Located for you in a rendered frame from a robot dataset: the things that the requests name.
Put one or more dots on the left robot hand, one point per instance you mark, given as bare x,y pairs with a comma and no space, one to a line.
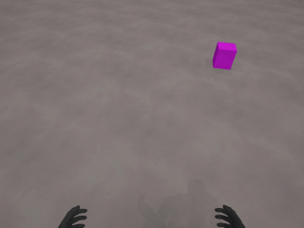
70,218

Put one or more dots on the right robot hand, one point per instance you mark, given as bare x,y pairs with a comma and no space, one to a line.
233,219

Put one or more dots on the carton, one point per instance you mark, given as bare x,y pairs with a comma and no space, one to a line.
224,55

